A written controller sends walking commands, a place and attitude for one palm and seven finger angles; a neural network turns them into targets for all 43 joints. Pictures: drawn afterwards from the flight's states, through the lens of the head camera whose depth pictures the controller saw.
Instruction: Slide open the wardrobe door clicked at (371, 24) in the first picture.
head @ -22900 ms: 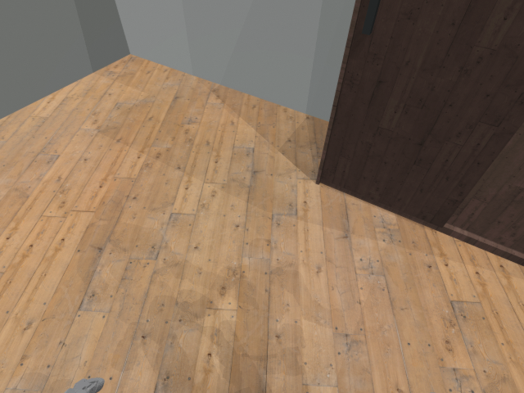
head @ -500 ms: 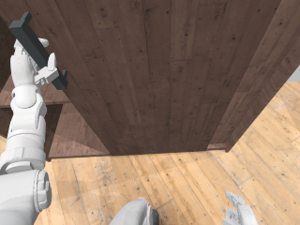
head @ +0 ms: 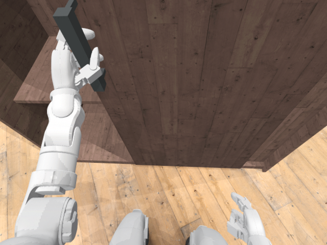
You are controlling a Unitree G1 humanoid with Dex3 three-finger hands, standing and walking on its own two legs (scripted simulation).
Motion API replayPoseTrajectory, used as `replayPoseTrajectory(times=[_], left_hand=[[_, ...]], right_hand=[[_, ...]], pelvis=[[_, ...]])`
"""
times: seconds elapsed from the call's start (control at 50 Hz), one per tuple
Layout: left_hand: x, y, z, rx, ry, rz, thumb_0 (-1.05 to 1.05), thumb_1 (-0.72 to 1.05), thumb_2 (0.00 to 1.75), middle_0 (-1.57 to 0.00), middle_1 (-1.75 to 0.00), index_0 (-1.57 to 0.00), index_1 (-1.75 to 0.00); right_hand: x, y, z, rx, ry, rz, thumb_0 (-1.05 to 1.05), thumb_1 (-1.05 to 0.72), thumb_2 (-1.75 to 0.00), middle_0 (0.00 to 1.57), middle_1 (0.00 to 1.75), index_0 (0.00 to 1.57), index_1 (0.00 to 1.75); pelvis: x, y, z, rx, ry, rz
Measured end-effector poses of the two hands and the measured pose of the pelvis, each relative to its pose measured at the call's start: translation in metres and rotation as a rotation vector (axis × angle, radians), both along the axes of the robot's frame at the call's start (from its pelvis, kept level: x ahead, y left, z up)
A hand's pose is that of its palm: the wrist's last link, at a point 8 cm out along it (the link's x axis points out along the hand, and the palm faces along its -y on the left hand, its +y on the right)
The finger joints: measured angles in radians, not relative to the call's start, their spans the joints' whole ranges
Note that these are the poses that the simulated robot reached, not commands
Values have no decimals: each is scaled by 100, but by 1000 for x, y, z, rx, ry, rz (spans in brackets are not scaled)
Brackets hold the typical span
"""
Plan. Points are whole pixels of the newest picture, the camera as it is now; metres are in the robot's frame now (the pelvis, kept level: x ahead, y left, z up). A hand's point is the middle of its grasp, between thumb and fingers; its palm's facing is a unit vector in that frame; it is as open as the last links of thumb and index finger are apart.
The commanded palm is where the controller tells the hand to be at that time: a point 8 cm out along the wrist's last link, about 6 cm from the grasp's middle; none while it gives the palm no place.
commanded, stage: stop walking and hold the door there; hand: left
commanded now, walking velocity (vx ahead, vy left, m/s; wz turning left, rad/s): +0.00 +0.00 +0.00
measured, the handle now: (87, 50) +0.48 +0.20 +0.17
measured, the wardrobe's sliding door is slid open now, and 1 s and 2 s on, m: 0.45 0.45 0.45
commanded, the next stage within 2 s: loosen the grip on the handle in 0.34 s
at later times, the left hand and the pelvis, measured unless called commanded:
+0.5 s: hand (93, 66) +0.44 +0.18 +0.17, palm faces +0.15 -0.98 -0.15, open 6.5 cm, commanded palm +0.39 +0.22 +0.16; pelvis +0.01 +0.01 +0.02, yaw +0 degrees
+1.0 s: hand (95, 68) +0.44 +0.17 +0.17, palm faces +0.17 -0.98 -0.09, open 14.3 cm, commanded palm +0.40 +0.22 +0.17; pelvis -0.04 +0.01 +0.01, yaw -3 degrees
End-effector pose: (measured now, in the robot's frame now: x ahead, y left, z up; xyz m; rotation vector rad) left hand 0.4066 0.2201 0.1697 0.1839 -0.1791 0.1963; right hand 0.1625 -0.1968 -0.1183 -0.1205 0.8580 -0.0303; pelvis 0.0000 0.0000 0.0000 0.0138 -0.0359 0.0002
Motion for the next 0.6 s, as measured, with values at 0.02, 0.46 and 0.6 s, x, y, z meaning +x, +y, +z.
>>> replayPoseTrajectory(times=[0.02, 0.46, 0.6], left_hand=[[0, 0, 1, -4, 7, 0, -11, 71, 76, -45, -140, -22, -140], [-1, 2, 4, -28, 43, -33, -8, 71, 76, -45, -140, -20, -140], [-7, 7, 5, -136, 116, -4, -6, 49, 68, -42, -136, -32, -139]], right_hand=[[1, 0, 3, -5, 4, 6, 1, -90, -90, 20, 29, 20, 30], [11, -23, 42, -116, -13, -28, 1, -91, -90, 20, 29, 20, 30], [-28, -42, 52, -107, -86, -59, 1, -90, -90, 20, 29, 20, 30]], pelvis=[[2, 1, 4, 8, 3, 3], [11, 9, 20, -23, 41, -5], [-2, 2, 21, 4, 88, 19]])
